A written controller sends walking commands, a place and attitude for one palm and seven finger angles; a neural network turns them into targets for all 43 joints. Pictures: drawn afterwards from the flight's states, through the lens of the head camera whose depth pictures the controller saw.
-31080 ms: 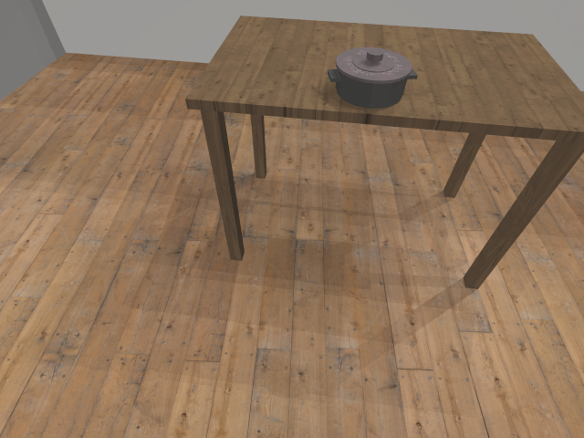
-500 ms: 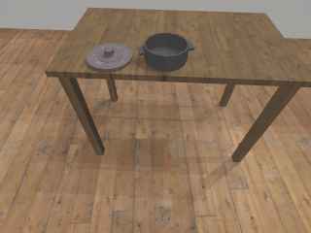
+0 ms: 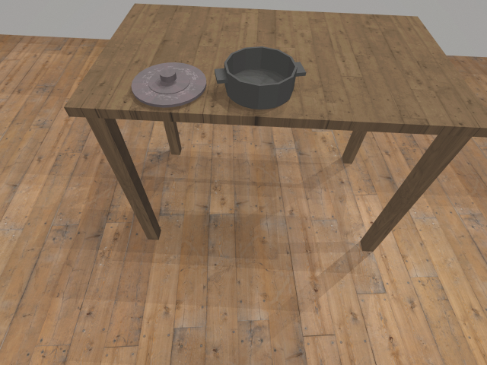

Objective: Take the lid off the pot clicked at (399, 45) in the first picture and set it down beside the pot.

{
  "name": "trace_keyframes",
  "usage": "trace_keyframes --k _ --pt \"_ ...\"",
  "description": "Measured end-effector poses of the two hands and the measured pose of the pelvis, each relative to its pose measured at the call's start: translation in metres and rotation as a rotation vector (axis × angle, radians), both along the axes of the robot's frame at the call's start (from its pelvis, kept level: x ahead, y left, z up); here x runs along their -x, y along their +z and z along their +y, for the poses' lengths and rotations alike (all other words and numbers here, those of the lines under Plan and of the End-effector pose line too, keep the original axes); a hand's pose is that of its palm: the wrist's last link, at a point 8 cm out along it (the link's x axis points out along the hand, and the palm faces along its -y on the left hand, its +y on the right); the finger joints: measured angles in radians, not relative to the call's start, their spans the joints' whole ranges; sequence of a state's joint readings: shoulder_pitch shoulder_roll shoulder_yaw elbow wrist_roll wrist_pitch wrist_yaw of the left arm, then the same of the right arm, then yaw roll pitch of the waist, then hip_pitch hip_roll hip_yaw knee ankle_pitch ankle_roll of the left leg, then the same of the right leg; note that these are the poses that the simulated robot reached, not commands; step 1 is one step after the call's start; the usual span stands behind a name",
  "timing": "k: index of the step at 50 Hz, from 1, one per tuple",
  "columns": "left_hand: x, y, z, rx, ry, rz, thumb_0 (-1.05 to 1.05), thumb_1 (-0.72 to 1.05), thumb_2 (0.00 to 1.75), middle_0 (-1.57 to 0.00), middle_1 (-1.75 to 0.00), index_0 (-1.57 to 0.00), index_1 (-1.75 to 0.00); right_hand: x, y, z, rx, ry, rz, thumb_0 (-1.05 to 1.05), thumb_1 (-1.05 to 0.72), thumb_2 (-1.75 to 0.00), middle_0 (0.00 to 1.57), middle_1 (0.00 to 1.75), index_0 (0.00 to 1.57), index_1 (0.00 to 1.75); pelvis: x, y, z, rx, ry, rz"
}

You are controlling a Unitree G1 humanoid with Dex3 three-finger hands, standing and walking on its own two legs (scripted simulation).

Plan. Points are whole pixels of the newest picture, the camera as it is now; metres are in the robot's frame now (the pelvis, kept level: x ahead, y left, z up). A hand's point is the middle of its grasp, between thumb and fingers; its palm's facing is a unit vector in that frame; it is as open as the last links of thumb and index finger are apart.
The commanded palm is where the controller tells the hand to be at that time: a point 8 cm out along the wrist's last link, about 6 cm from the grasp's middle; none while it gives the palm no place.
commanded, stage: let the arm hang, fingers relaxed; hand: left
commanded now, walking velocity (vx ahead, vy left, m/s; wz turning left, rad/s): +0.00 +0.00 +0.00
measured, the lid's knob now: (168, 75) +0.77 +0.23 +0.03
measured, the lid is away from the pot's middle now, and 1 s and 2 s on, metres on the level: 0.24 0.24 0.24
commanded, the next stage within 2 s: look to check the result in 0.50 s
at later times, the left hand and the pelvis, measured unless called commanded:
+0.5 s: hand out of the picture +0.02 +0.18 -0.18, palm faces +0.03 -0.98 -0.20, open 7.3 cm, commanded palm none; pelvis -0.01 +0.00 +0.00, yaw +0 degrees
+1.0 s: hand out of the picture +0.00 +0.18 -0.18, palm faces +0.04 -0.98 -0.20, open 7.3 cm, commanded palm none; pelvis -0.02 +0.00 +0.00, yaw +0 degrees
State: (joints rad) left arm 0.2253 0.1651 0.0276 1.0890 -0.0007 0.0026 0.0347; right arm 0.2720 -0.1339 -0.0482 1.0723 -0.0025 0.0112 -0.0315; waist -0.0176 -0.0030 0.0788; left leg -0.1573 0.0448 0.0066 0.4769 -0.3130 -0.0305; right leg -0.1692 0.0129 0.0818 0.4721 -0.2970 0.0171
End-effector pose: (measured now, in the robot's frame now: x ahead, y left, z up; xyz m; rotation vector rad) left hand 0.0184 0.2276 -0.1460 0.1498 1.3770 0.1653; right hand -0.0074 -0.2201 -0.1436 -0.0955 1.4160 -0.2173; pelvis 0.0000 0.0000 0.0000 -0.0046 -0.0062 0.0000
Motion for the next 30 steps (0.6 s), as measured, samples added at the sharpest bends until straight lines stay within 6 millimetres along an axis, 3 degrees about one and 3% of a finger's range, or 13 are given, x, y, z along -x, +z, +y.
trace_keyframes --k 13,30 --pt "-0.003 0.001 0.002 -0.003 -0.005 -0.024 0.01 0.91 0.9 -0.2 -0.3 -0.2 -0.3 -0.004 0.001 0.0 0.003 -0.005 -0.027 0.0 -0.91 -0.9 0.2 0.3 0.2 0.3 0.002 0.0 0.001 -0.001 -0.005 -0.005" --pt "0.007 0.002 0.001 -0.002 -0.001 -0.018 0.0 0.91 0.9 -0.2 -0.3 -0.2 -0.3 0.011 0.0 0.005 -0.009 -0.011 -0.007 0.0 -0.91 -0.9 0.2 0.3 0.2 0.3 0.008 0.001 0.001 -0.002 -0.003 -0.009"
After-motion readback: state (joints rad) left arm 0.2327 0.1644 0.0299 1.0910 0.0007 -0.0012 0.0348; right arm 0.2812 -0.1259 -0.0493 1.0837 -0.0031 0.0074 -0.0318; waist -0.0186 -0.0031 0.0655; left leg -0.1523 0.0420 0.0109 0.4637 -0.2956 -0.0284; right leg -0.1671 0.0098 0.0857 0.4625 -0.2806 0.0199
